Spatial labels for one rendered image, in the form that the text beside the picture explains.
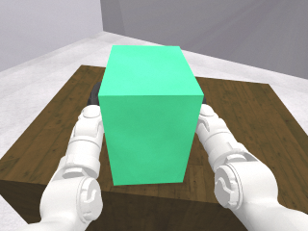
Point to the pedestal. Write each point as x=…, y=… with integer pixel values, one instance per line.
x=253, y=113

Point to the carton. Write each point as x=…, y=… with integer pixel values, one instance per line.
x=150, y=103

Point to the robot left hand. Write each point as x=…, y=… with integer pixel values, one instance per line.
x=93, y=99

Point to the robot right hand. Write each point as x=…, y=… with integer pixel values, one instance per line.
x=204, y=99

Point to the left robot forearm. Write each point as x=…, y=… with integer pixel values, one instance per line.
x=84, y=147

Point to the right robot upper arm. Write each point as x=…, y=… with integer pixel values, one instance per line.
x=249, y=190

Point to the left robot upper arm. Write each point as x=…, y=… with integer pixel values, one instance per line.
x=68, y=205

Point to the right robot forearm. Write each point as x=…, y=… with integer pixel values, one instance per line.
x=218, y=141

